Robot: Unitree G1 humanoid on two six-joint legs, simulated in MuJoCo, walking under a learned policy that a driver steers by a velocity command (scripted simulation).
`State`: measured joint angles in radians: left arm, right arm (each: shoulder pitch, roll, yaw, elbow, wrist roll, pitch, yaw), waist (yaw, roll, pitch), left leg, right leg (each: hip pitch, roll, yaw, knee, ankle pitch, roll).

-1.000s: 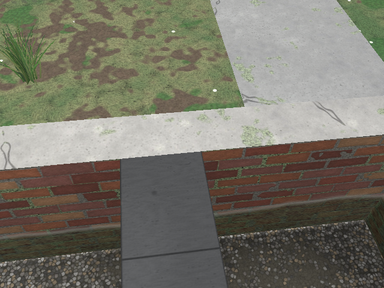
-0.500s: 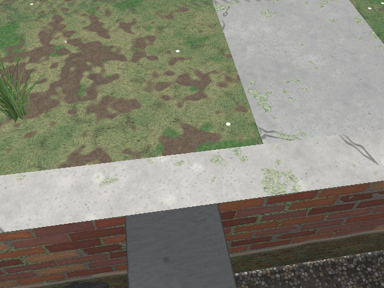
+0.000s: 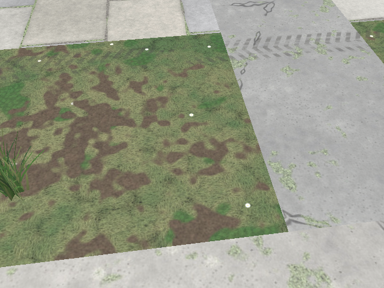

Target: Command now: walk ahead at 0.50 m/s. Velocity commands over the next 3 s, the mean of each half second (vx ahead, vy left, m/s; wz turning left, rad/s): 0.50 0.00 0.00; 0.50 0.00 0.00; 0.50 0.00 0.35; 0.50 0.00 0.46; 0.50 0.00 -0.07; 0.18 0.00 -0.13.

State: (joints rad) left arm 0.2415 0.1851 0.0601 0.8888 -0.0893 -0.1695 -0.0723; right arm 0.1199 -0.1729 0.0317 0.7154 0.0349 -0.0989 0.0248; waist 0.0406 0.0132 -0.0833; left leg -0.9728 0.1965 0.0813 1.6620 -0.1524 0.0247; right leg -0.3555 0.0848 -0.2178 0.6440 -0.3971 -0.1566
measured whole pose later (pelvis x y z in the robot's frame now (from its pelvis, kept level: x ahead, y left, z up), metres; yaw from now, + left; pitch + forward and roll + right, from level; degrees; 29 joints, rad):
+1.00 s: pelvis +0.57 +0.04 +0.01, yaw +1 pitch +2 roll +0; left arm 0.37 0.22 0.04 0.95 -0.08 -0.13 -0.08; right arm 0.21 -0.17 0.03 0.85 0.06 -0.09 0.03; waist 0.04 0.03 -0.09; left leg -0.81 0.16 0.15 1.35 -0.24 0.02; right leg -0.29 0.07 -0.26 0.55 -0.33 -0.16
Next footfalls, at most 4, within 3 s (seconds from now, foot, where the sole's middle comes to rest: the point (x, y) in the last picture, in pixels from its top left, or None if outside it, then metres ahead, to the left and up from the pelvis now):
0.28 left None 0.33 0.11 -0.75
0.76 right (204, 263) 0.60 0.02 -0.75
1.42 left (171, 199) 0.87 0.16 -0.75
1.90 right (196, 146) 1.16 0.07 -0.75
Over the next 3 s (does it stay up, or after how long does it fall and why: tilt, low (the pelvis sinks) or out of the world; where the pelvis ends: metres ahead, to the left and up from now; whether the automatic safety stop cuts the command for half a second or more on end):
stays up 1.31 0.28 0.02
